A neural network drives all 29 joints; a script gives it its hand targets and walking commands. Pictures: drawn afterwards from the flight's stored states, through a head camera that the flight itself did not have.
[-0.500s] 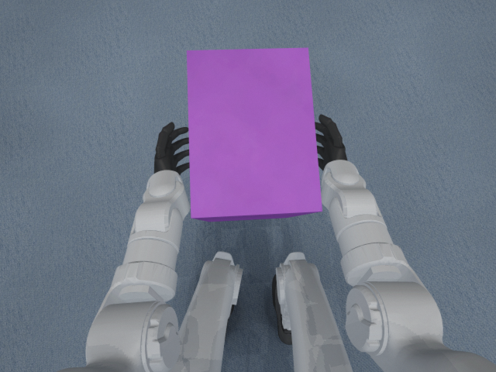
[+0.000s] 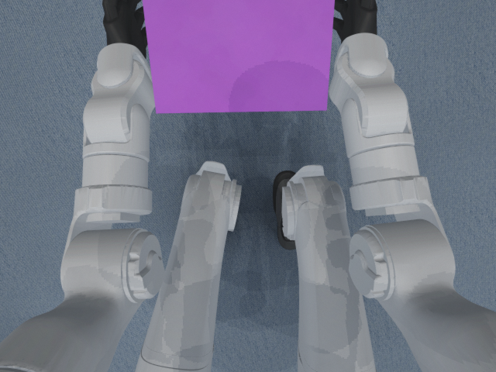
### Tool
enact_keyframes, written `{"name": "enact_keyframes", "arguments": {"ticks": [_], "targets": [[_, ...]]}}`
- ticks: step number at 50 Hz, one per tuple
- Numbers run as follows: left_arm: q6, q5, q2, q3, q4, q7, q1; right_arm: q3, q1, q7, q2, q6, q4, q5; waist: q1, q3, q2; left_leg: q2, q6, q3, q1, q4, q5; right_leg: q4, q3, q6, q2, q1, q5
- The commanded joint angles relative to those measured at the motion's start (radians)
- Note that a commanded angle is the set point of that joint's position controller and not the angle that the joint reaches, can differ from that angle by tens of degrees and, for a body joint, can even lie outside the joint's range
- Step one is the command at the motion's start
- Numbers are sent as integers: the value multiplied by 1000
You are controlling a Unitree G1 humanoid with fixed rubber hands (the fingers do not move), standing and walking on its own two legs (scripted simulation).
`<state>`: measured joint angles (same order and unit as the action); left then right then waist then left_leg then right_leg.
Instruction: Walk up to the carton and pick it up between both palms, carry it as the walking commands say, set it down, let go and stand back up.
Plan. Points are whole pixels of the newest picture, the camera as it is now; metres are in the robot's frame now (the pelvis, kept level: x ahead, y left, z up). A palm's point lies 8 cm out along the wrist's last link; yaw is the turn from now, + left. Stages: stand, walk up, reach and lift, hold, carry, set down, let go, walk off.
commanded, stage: set down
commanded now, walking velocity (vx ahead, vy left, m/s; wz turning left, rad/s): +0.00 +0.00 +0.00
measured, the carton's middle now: (240, 8) +0.55 +0.05 -0.22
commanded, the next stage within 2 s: none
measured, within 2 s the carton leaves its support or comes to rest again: rests again in 1.04 s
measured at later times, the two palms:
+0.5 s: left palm (123, 22) +0.52 +0.20 -0.19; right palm (329, 2) +0.55 -0.07 -0.20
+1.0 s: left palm (150, 20) +0.54 +0.19 -0.28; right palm (323, 13) +0.56 -0.08 -0.28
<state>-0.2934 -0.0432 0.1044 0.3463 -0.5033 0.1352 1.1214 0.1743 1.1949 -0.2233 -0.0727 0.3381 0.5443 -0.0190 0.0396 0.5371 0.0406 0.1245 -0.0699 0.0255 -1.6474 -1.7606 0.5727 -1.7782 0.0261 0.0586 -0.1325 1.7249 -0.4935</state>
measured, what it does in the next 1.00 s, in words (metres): lowers itself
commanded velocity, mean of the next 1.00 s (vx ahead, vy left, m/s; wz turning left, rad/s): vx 0.00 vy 0.00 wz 0.00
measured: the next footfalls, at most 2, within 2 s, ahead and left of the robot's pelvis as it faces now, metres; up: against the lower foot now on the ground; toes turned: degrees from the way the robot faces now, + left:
none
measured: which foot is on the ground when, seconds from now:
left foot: down 0.00-1.00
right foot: down 0.00-1.00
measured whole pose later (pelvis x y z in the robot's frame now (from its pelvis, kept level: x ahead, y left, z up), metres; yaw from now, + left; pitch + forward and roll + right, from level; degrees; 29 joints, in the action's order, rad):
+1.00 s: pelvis +0.01 +0.04 -0.10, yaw -1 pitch +31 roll +0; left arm -0.30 -0.10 0.19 0.26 -0.83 0.24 1.45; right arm 0.16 1.52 -0.15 -0.25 0.33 0.91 0.02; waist 0.06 0.53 -0.02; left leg 0.14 -0.01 -0.01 -2.04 -2.12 0.63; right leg -2.08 0.00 -0.01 -0.12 2.07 -0.56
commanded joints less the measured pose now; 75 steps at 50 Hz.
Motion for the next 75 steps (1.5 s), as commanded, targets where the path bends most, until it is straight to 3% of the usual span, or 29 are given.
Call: {"name": "enact_keyframes", "arguments": {"ticks": [1, 3, 5, 6, 9, 11, 12, 13, 14, 15, 16, 19, 27, 29, 31, 34, 37, 42, 43, 46, 53, 54, 58, 60, 63, 64, 66, 70, 75], "targets": [[-4, -162, -676, -601, 493, -153, 850, -702, 823, 106, 892, 4, -510, 238, 158, -2705, 78, 45, 62, -99, 277, 63, -461, 50, 165, -55, 15, -1581, 894], [-39, -144, -621, -551, 483, -133, 928, -643, 820, 103, 849, 55, -344, 206, 197, -2537, 30, 39, 64, -106, 334, 90, -353, 71, 150, -59, 12, -1384, 627], [-46, -146, -627, -534, 428, -133, 989, -580, 813, 106, 835, 67, -250, 190, 169, -2392, 2, 42, 67, -102, 326, 86, -309, 84, 141, -47, 26, -1252, 522], [-48, -138, -622, -526, 425, -136, 972, -601, 851, 112, 855, 68, -284, 214, 199, -2406, -9, 39, 70, -99, 289, 62, -312, 66, 160, -49, 32, -1269, 545], [-51, -158, -660, -534, 346, -141, 1048, -562, 979, 122, 845, 50, -280, 205, 146, -2368, 10, 46, 79, -98, 288, 50, -304, 52, 120, -50, 23, -1200, 510], [-42, -146, -671, -503, 282, -149, 1050, -575, 1065, 131, 851, 31, -304, 222, 172, -2371, 41, 45, 86, -103, 250, 19, -299, 31, 113, -52, 22, -1178, 509], [-34, -123, -664, -461, 208, -148, 1078, -517, 1047, 136, 836, 36, -157, 190, 174, -2216, 21, 38, 82, -94, 200, 37, -238, 36, 114, -50, 19, -1098, 423], [-26, -127, -710, -466, 177, -158, 1076, -477, 1022, 144, 831, 25, -107, 164, 115, -2154, 11, 41, 76, -91, 203, 36, -227, 36, 81, -46, 19, -1019, 397], [-15, -107, -732, -423, 83, -174, 1066, -460, 1035, 155, 875, 7, -35, 152, 155, -2086, 57, 38, 83, -90, 135, 32, -203, 47, 91, -47, 23, -1013, 370], [-9, -115, -759, -421, 78, -188, 1120, -409, 1029, 157, 850, 2, 14, 117, 84, -2048, 31, 33, 77, -86, 111, 19, -177, 50, 83, -36, 20, -989, 342], [-6, -80, -752, -384, -8, -196, 1108, -372, 1031, 176, 849, -4, 101, 99, 123, -1977, 29, 27, 76, -77, 122, 39, -160, 37, 50, -41, 14, -875, 262], [10, -46, -825, -353, -48, -224, 1132, -288, 988, 226, 874, -29, 234, 62, 78, -1884, -9, 21, 60, -76, 140, 23, -173, 16, 14, -31, -4, -712, 225], [-16, -109, -874, -450, 37, -229, 1286, -290, 1062, 268, 878, -16, 190, 81, 38, -2162, -44, 20, 42, -99, 264, -30, -283, -73, -22, -29, -19, -763, 319], [-16, -130, -880, -473, 104, -218, 1323, -315, 1152, 272, 888, -18, 82, 109, 58, -2226, -31, 22, 48, -76, 336, -38, -359, -101, -28, -28, -29, -734, 352], [-33, -185, -922, -552, 110, -195, 1313, -322, 1149, 272, 818, -23, 39, 107, -17, -2328, -99, 24, 18, -51, 481, -63, -447, -116, -62, -16, -23, -685, 375], [-38, -228, -907, -609, 193, -149, 1296, -402, 1232, 266, 808, -32, -145, 201, 43, -2460, -137, 19, 4, -21, 695, -89, -664, -152, -62, -14, -31, -602, 414], [-6, -227, -842, -605, 207, -111, 1260, -419, 1172, 270, 790, -36, -88, 196, 16, -2432, -71, 21, 2, 4, 711, -130, -778, -186, -65, -30, -22, -548, 466], [44, -193, -810, -511, 70, -109, 1189, -404, 1139, 278, 752, -80, -3, 174, 34, -2098, -21, 25, 18, -1, 502, -144, -692, -186, -50, -18, -17, -484, 419], [52, -219, -832, -543, 64, -112, 1214, -402, 1170, 272, 709, -95, -40, 174, -3, -2105, -27, 19, 17, 20, 463, -154, -707, -211, -41, -11, -9, -508, 469], [63, -158, -820, -473, -69, -127, 1134, -363, 1107, 295, 735, -101, 123, 169, 55, -1891, -28, 15, 34, 9, 424, -143, -619, -210, -51, -22, -16, -367, 362], [69, -207, -810, -524, 26, -157, 1308, -353, 1135, 287, 747, -104, 142, 166, 9, -2022, -15, 21, 27, -28, 380, -199, -558, -271, -55, -8, -14, -502, 429], [66, -193, -790, -510, 13, -159, 1303, -348, 1108, 281, 770, -94, 202, 172, 47, -1976, -48, 19, 26, -49, 350, -201, -549, -268, -38, -10, -18, -510, 431], [52, -196, -855, -484, -73, -191, 1270, -333, 1195, 281, 764, -118, 135, 163, 7, -1895, -37, 25, 48, -46, 274, -209, -473, -267, -54, -8, -19, -476, 395], [55, -182, -826, -455, -61, -199, 1297, -287, 1163, 287, 802, -105, 230, 169, 48, -1792, -58, 24, 51, -54, 224, -204, -439, -265, -38, -8, -16, -430, 350], [57, -177, -796, -437, -62, -211, 1347, -286, 1172, 295, 815, -91, 268, 161, 45, -1780, -13, 20, 58, -63, 166, -212, -369, -271, -30, -6, -5, -452, 328], [54, -188, -817, -442, -90, -221, 1321, -279, 1165, 289, 776, -99, 239, 139, 1, -1798, -6, 22, 52, -62, 140, -229, -374, -278, -40, 1, -12, -482, 354], [50, -174, -786, -420, -120, -234, 1331, -274, 1183, 293, 816, -91, 276, 149, 60, -1738, -2, 20, 64, -75, 82, -225, -318, -281, -20, 2, -5, -482, 321], [41, -140, -792, -378, -172, -257, 1319, -225, 1161, 299, 752, -89, 332, 121, 26, -1616, -25, 10, 59, -84, 9, -225, -225, -266, -24, -1, 5, -435, 232], [36, -89, -805, -338, -269, -288, 1231, -188, 1103, 308, 779, -90, 375, 89, 59, -1490, -36, 12, 65, -83, -104, -216, -171, -280, -19, 4, -6, -402, 222]]}}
